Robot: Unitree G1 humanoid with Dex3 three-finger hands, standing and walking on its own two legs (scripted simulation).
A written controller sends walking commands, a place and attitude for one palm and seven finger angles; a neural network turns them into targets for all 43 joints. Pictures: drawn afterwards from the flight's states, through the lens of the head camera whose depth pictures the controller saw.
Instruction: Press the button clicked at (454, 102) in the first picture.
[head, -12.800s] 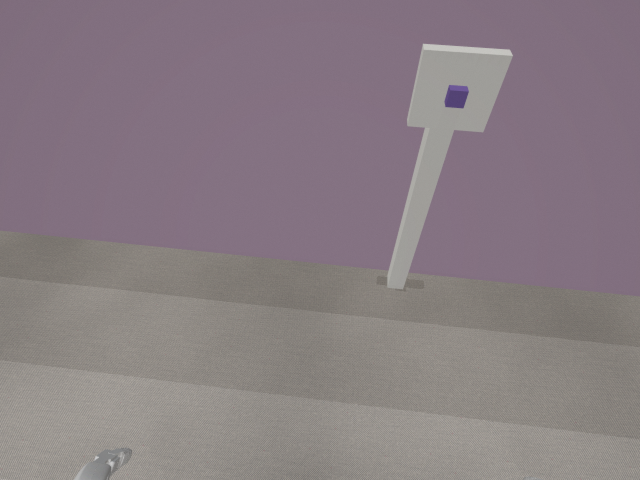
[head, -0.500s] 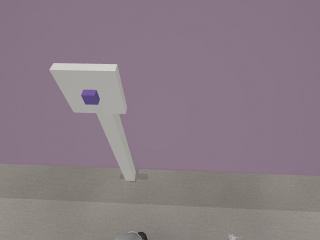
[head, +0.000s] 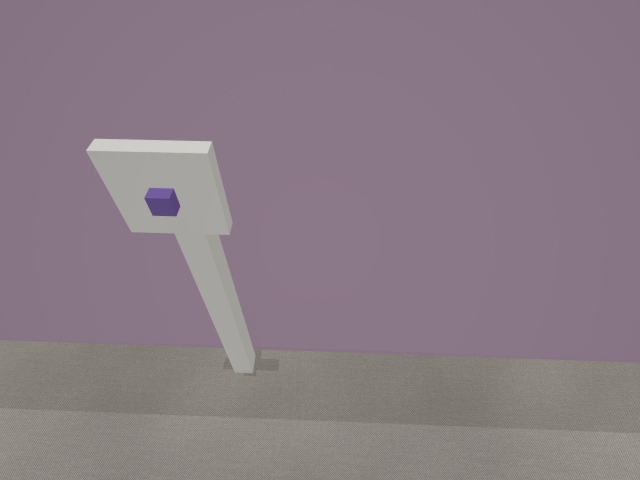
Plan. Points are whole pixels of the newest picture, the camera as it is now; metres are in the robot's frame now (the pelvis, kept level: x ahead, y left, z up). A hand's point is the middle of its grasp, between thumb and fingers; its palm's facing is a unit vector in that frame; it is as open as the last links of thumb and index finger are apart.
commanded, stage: come to a stop and stand still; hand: left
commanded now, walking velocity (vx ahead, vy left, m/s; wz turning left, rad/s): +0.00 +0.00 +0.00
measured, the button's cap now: (163, 200) +0.51 +0.29 +0.04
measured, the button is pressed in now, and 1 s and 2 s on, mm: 0 0 0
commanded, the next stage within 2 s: look again from close up in 0.06 s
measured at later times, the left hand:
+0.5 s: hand out of the picture +0.01 +0.21 -0.18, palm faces +0.03 -0.98 -0.19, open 7.4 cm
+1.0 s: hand (158, 389) +0.22 +0.21 +0.01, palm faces +0.13 -0.99 -0.04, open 6.6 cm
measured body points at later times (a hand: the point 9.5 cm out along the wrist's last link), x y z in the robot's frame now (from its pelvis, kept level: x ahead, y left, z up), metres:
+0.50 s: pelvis +0.00 +0.04 -0.01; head +0.01 +0.04 +0.44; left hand +0.01 +0.26 -0.16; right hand +0.01 -0.19 -0.16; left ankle +0.00 +0.14 -0.74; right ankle -0.02 -0.07 -0.74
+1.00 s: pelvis -0.01 +0.05 -0.03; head +0.00 +0.04 +0.42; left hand +0.21 +0.26 +0.01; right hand +0.14 -0.21 -0.12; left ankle +0.00 +0.14 -0.74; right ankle -0.02 -0.07 -0.74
